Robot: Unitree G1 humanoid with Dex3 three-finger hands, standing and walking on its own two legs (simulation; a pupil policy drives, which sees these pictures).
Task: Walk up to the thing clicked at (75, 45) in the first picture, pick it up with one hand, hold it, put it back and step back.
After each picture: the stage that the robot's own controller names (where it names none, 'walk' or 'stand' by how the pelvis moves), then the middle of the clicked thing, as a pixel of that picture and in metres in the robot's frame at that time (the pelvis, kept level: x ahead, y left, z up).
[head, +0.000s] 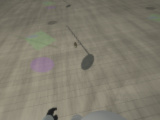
stand; (75, 44) +1.63 +0.45 -0.72
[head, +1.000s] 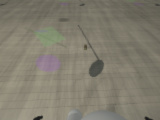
walk; (85, 47) +1.52 +0.18 -0.70
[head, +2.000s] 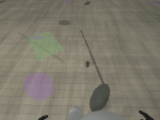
walk; (87, 64) +0.96 +0.08 -0.70
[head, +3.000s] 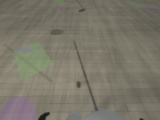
walk; (78, 84) +0.59 +0.15 -0.71
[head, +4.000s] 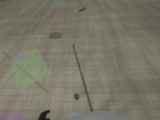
walk; (76, 96) +0.39 +0.19 -0.71
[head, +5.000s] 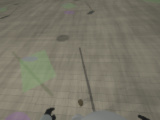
stand; (80, 102) +0.33 +0.16 -0.72
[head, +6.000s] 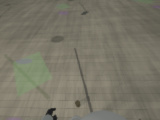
stand; (77, 103) +0.32 +0.19 -0.72
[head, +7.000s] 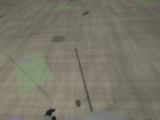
stand; (78, 103) +0.33 +0.18 -0.72
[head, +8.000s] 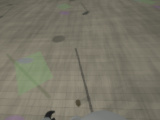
stand; (78, 103) +0.33 +0.18 -0.72
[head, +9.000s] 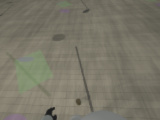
go down; (78, 102) +0.33 +0.18 -0.72
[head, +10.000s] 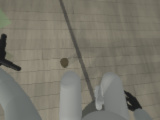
go down; (64, 63) +0.42 +0.20 -0.30
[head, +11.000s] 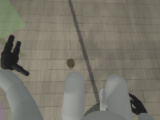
approach; (70, 63) +0.42 +0.19 -0.30
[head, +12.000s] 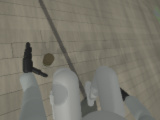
close in; (48, 60) +0.41 +0.22 -0.22
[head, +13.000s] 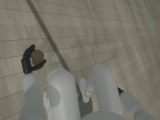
close; (37, 58) +0.40 +0.24 -0.22
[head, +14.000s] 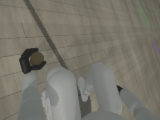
lift; (36, 60) +0.39 +0.23 -0.22
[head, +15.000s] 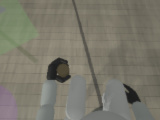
lift; (63, 72) +0.31 +0.22 -0.03
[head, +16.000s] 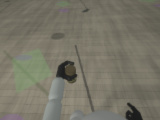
hold; (71, 74) +0.33 +0.16 +0.05
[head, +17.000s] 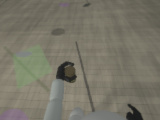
hold; (70, 74) +0.33 +0.17 +0.02
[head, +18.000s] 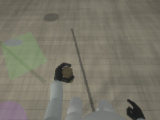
crouch; (68, 75) +0.34 +0.18 -0.05
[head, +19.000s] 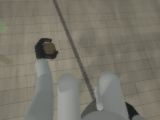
lower; (50, 51) +0.47 +0.25 -0.08
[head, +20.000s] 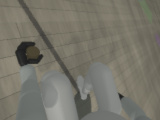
lower; (33, 55) +0.43 +0.23 -0.23
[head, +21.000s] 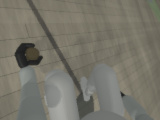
lower; (32, 56) +0.41 +0.27 -0.21
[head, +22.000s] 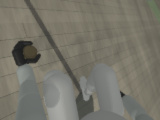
lower; (30, 54) +0.42 +0.27 -0.21
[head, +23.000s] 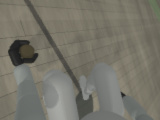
lower; (27, 53) +0.42 +0.28 -0.22
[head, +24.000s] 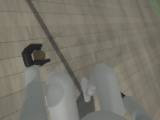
open; (39, 58) +0.41 +0.23 -0.23
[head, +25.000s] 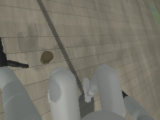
stand; (46, 58) +0.40 +0.22 -0.23
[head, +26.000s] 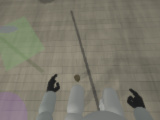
walk; (77, 78) +0.39 +0.16 -0.50
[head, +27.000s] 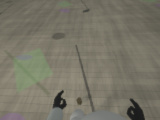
stand; (79, 101) +0.35 +0.15 -0.66
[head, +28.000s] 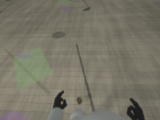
stand; (79, 100) +0.34 +0.15 -0.66
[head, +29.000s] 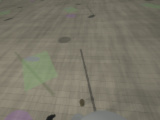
stand; (82, 102) +0.37 +0.14 -0.71
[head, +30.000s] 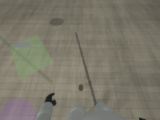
walk; (80, 87) +0.41 +0.10 -0.71
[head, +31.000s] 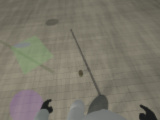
walk; (80, 73) +0.65 +0.18 -0.69
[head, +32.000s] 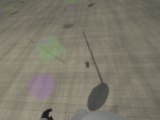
stand; (87, 64) +0.97 +0.18 -0.70
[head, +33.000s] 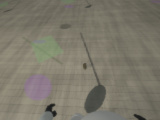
stand; (84, 66) +0.95 +0.16 -0.72
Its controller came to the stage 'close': yes
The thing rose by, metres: 0.73
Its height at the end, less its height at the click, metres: +0.00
